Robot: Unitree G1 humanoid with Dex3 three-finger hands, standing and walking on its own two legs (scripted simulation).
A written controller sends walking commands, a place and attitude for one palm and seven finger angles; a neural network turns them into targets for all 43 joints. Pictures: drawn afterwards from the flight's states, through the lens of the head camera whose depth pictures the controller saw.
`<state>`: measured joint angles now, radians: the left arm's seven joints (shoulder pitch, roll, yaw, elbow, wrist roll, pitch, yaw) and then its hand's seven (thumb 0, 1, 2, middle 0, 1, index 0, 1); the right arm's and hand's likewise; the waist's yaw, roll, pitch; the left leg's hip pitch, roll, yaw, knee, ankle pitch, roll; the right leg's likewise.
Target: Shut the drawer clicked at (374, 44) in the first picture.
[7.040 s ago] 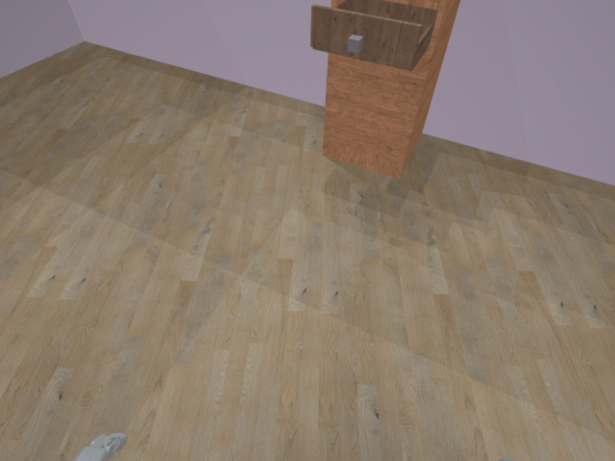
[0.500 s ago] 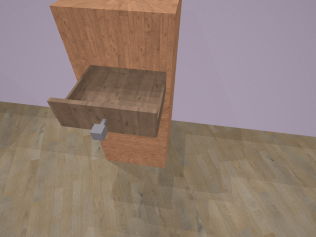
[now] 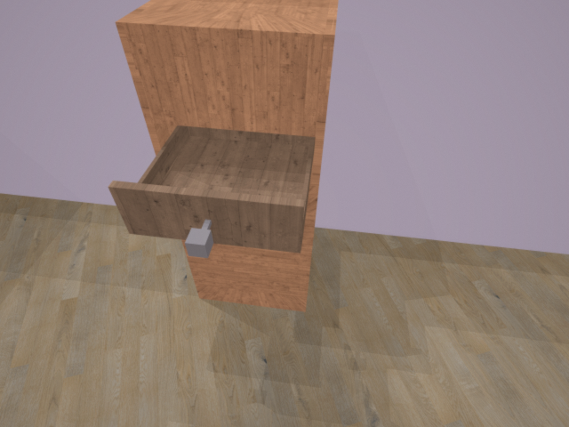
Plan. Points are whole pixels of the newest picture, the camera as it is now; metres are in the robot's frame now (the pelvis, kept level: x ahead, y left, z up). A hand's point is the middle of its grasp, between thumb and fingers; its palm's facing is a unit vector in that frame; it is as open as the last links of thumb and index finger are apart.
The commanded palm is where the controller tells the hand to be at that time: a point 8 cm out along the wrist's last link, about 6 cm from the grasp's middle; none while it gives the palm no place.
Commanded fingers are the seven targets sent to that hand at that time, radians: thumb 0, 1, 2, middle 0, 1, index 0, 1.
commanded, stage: look again from close up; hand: left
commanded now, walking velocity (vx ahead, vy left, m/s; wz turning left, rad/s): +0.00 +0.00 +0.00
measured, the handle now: (202, 235) +0.47 +0.19 -0.04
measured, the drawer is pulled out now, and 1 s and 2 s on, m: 0.24 0.24 0.24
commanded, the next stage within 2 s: shuffle to correct the standing spot in 0.20 s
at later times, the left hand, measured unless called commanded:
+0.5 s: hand out of the picture -0.02 +0.17 -0.17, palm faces +0.03 -0.99 -0.15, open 7.4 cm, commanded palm none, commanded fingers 0.00 0.90 0.90 -0.20 -0.30 -0.20 -0.30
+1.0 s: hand out of the picture +0.09 +0.18 -0.18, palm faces +0.00 -0.99 -0.14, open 7.4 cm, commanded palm none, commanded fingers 0.00 0.90 0.90 -0.20 -0.30 -0.20 -0.30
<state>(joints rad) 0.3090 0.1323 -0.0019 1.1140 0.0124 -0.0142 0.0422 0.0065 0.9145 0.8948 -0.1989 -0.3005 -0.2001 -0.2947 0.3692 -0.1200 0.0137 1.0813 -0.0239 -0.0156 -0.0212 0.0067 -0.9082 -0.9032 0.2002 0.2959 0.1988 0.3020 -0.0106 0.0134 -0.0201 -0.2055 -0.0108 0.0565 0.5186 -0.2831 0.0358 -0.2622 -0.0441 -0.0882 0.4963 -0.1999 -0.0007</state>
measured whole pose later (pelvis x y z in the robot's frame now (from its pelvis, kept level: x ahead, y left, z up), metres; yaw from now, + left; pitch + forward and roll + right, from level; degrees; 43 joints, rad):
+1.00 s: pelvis +0.10 +0.02 +0.00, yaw -4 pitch -1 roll +0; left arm 0.34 0.14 0.04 1.09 0.03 -0.01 0.02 0.01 0.91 0.90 -0.20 -0.30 -0.20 -0.29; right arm 0.33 -0.13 0.00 1.06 -0.03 -0.07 -0.03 0.01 -0.92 -0.90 0.20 0.30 0.20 0.30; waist 0.00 -0.03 0.01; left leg -0.15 -0.02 0.14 0.45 -0.29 0.08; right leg -0.43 -0.04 -0.04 1.01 -0.39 -0.03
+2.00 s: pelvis +0.05 -0.01 +0.00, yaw -2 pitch +0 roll +1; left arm 0.36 0.10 0.01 1.10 0.01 -0.02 0.03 0.00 0.91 0.90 -0.20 -0.30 -0.20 -0.29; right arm 0.35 -0.13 -0.01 1.13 -0.02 0.01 -0.02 0.01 -0.91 -0.90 0.20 0.30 0.20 0.30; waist -0.01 0.02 0.03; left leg -0.29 0.01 0.06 0.55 -0.34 0.01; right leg -0.14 0.02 -0.07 0.46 -0.32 -0.06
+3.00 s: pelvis +0.02 +0.05 +0.00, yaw -3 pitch -2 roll -1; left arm 0.34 0.15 -0.02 1.04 0.02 0.00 0.04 0.00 0.91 0.90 -0.20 -0.30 -0.20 -0.29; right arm 0.29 -0.16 0.01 1.08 -0.02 0.01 -0.01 0.01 -0.91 -0.90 0.20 0.30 0.20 0.30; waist 0.00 -0.02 0.02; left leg -0.25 -0.03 0.10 0.45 -0.16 0.08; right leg -0.15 -0.02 -0.04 0.45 -0.26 0.02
